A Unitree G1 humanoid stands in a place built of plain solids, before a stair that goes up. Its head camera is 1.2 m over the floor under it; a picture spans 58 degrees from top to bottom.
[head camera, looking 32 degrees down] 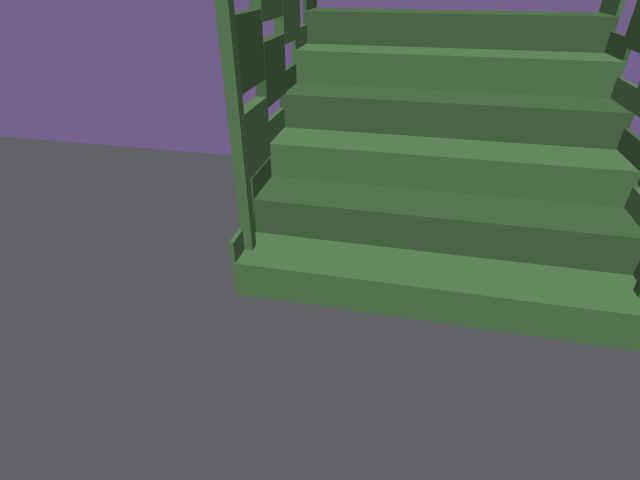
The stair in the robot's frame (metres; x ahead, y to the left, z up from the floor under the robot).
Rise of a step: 0.17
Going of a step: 0.26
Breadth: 1.62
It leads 12 degrees to the right of straight ahead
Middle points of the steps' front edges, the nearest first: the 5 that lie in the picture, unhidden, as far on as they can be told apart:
1.30 -0.42 0.17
1.56 -0.48 0.33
1.81 -0.53 0.50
2.07 -0.59 0.67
2.32 -0.64 0.84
